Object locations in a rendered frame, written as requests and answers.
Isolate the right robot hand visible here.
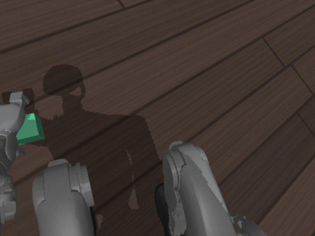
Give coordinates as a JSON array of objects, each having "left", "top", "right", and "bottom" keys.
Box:
[{"left": 229, "top": 212, "right": 267, "bottom": 236}]

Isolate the small box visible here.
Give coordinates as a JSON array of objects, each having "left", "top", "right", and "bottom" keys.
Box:
[{"left": 16, "top": 113, "right": 45, "bottom": 145}]

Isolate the left robot arm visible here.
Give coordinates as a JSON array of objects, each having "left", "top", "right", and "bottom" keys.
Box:
[{"left": 0, "top": 131, "right": 17, "bottom": 236}]

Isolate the left robot hand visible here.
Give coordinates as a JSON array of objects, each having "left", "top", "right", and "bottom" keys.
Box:
[{"left": 0, "top": 91, "right": 30, "bottom": 157}]

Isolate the right robot foot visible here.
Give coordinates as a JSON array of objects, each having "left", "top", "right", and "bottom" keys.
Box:
[{"left": 155, "top": 183, "right": 186, "bottom": 236}]

